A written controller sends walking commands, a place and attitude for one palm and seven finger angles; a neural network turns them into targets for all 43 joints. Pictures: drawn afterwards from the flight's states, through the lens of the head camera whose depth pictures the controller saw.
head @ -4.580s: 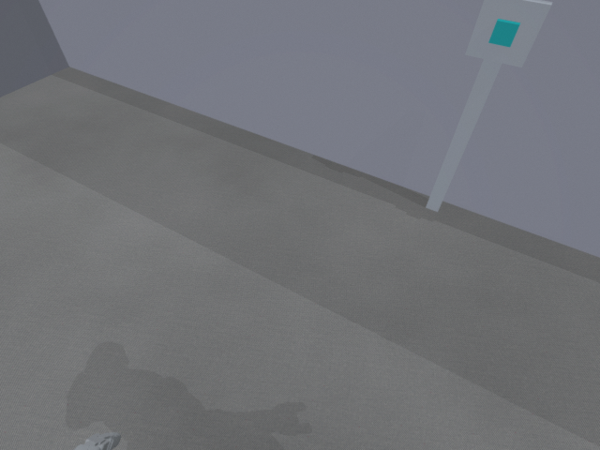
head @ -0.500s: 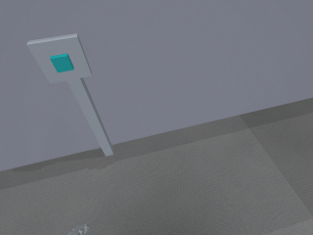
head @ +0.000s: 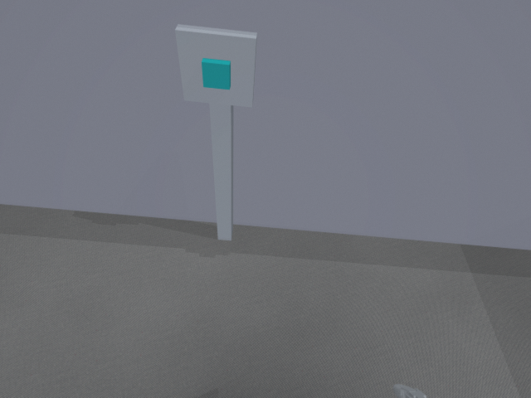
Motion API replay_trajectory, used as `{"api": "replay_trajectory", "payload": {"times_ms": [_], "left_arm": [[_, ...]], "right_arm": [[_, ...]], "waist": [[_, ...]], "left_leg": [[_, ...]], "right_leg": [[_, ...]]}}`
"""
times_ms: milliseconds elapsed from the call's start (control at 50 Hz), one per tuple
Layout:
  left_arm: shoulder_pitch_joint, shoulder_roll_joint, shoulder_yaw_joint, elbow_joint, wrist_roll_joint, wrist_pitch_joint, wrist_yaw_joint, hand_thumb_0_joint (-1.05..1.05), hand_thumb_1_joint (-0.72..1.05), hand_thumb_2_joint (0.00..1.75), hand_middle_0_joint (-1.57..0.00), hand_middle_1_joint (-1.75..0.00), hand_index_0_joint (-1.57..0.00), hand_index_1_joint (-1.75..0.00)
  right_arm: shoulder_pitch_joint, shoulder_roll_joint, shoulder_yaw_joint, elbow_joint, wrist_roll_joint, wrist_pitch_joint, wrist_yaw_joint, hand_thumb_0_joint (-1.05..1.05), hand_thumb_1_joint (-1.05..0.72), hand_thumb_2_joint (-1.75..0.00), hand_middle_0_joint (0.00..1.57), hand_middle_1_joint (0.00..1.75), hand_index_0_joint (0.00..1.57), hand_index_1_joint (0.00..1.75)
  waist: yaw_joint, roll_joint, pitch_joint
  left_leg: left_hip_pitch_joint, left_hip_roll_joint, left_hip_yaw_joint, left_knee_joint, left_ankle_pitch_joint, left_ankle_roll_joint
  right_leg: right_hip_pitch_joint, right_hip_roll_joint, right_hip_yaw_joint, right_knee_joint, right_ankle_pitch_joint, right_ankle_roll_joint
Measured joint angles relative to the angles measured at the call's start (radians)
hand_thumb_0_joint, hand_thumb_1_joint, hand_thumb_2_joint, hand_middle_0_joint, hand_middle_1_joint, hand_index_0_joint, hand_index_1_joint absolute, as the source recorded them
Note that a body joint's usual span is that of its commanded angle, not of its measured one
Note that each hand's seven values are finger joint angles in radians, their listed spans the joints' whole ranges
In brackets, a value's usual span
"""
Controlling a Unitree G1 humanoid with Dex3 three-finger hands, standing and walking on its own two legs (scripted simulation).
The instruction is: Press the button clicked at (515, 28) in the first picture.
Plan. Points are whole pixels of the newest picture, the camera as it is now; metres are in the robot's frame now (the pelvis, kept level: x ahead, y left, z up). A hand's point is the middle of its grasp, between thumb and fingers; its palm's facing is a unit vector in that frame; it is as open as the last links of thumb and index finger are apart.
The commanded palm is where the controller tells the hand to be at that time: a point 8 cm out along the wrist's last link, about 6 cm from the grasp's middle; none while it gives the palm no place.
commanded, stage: take the last steps up to it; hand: left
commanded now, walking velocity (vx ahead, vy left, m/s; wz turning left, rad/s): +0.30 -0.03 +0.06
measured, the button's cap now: (216, 73) +0.78 +0.21 +0.05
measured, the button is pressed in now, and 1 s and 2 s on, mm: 0 0 0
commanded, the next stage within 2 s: come to a stop and stand still in 0.78 s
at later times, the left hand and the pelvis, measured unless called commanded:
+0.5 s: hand (186, 392) +0.15 +0.14 -0.16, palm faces +0.08 -0.97 -0.22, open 7.3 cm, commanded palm none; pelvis +0.11 -0.04 +0.00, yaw +2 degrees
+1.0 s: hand (177, 346) +0.22 +0.18 -0.18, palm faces +0.10 -0.99 -0.14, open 7.4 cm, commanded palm none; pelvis +0.26 +0.02 +0.00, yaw +1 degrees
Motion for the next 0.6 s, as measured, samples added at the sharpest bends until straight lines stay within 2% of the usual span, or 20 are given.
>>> {"api": "replay_trajectory", "payload": {"times_ms": [60, 140, 240, 320, 360, 380, 440, 480, 500, 540, 600], "left_arm": [[0.008, -0.001, -0.005, 0.021, 0.002, -0.011, -0.016, 0.01, 0.91, 0.9, -0.2, -0.3, -0.2, -0.3], [0.015, -0.024, -0.015, 0.029, 0.003, -0.025, -0.025, 0.01, 0.91, 0.9, -0.2, -0.3, -0.2, -0.3], [-0.012, -0.062, -0.021, 0.029, 0.003, -0.026, -0.032, 0.01, 0.91, 0.9, -0.2, -0.3, -0.2, -0.3], [-0.052, -0.086, -0.019, 0.016, 0.001, -0.036, -0.034, 0.01, 0.91, 0.9, -0.2, -0.3, -0.2, -0.3], [-0.067, -0.087, -0.016, 0.007, 0.001, -0.052, -0.035, 0.01, 0.92, 0.9, -0.2, -0.3, -0.2, -0.3], [-0.074, -0.087, -0.015, 0.002, 0.002, -0.065, -0.035, 0.01, 0.92, 0.9, -0.2, -0.3, -0.2, -0.3], [-0.084, -0.1, -0.015, -0.006, -0.003, -0.103, -0.026, 0.01, 0.92, 0.9, -0.2, -0.3, -0.2, -0.3], [-0.066, -0.108, -0.016, -0.006, -0.006, -0.11, -0.015, 0.0, 0.92, 0.9, -0.2, -0.3, -0.2, -0.3], [-0.054, -0.111, -0.015, -0.002, -0.006, -0.111, -0.008, 0.0, 0.92, 0.9, -0.2, -0.3, -0.2, -0.3], [-0.027, -0.116, -0.018, 0.013, -0.006, -0.113, -0.002, 0.0, 0.93, 0.9, -0.2, -0.3, -0.2, -0.3], [0.016, -0.13, -0.028, 0.04, -0.004, -0.117, -0.001, 0.0, 0.92, 0.9, -0.2, -0.3, -0.2, -0.3]], "right_arm": [[0.038, 0.028, 0.012, 0.021, 0.004, -0.017, -0.008, 0.0, -0.91, -0.9, 0.2, 0.3, 0.2, 0.3], [0.105, 0.046, 0.0, 0.057, 0.012, -0.036, -0.021, 0.0, -0.93, -0.89, 0.21, 0.3, 0.21, 0.3], [0.19, 0.038, -0.009, 0.107, 0.004, -0.04, -0.019, 0.0, -0.94, -0.9, 0.21, 0.3, 0.21, 0.3], [0.25, 0.036, -0.015, 0.152, -0.003, -0.033, -0.018, 0.0, -0.93, -0.9, 0.21, 0.3, 0.2, 0.3], [0.279, 0.035, -0.016, 0.174, -0.003, -0.028, -0.018, 0.0, -0.92, -0.9, 0.21, 0.3, 0.2, 0.3], [0.294, 0.034, -0.017, 0.184, -0.001, -0.027, -0.018, 0.0, -0.92, -0.9, 0.2, 0.3, 0.2, 0.3], [0.306, 0.032, -0.018, 0.213, 0.005, -0.005, -0.01, 0.01, -0.92, -0.9, 0.2, 0.3, 0.2, 0.3], [0.294, 0.033, -0.022, 0.218, 0.003, 0.004, -0.002, 0.01, -0.91, -0.9, 0.2, 0.3, 0.2, 0.3], [0.284, 0.033, -0.025, 0.213, 0.001, 0.005, 0.001, 0.01, -0.91, -0.9, 0.2, 0.3, 0.2, 0.3], [0.259, 0.032, -0.03, 0.195, -0.002, 0.001, 0.004, 0.01, -0.91, -0.9, 0.2, 0.3, 0.2, 0.3], [0.213, 0.033, -0.036, 0.162, -0.003, -0.005, 0.008, 0.01, -0.91, -0.9, 0.2, 0.3, 0.2, 0.3]], "waist": [[-0.006, 0.004, -0.013], [-0.018, 0.014, -0.034], [-0.044, 0.025, -0.04], [-0.07, 0.042, -0.032], [-0.079, 0.054, -0.029], [-0.08, 0.063, -0.026], [-0.078, 0.095, -0.018], [-0.068, 0.093, -0.027], [-0.067, 0.091, -0.032], [-0.068, 0.089, -0.04], [-0.071, 0.085, -0.048]], "left_leg": [[0.051, -0.008, -0.008, -0.083, 0.037, 0.001], [0.11, -0.021, -0.011, -0.172, 0.067, 0.006], [0.154, -0.032, -0.009, -0.212, 0.061, -0.001], [0.169, -0.024, -0.008, -0.19, 0.022, -0.021], [0.164, -0.012, -0.009, -0.139, -0.021, -0.039], [0.15, -0.001, -0.014, -0.086, -0.056, -0.047], [0.018, 0.022, -0.053, 0.25, -0.154, -0.023], [-0.084, 0.028, -0.058, 0.437, -0.107, -0.017], [-0.128, 0.036, -0.056, 0.487, -0.067, -0.02], [-0.202, 0.056, -0.051, 0.517, 0.002, -0.032], [-0.278, 0.081, -0.043, 0.472, 0.069, -0.051]], "right_leg": [[-0.049, 0.013, 0.044, 0.119, 0.075, 0.003], [-0.074, 0.01, 0.066, 0.115, 0.141, 0.01], [-0.064, 0.001, 0.059, -0.024, 0.161, 0.01], [-0.022, 0.014, 0.041, -0.184, 0.158, -0.002], [0.027, 0.03, 0.024, -0.29, 0.194, -0.012], [0.049, 0.04, 0.016, -0.33, 0.239, -0.033], [0.074, 0.063, -0.018, -0.299, 0.207, -0.074], [0.118, 0.071, -0.024, -0.345, 0.196, -0.081], [0.142, 0.075, -0.027, -0.379, 0.206, -0.078], [0.189, 0.084, -0.032, -0.445, 0.222, -0.079], [0.246, 0.091, -0.037, -0.518, 0.233, -0.078]]}}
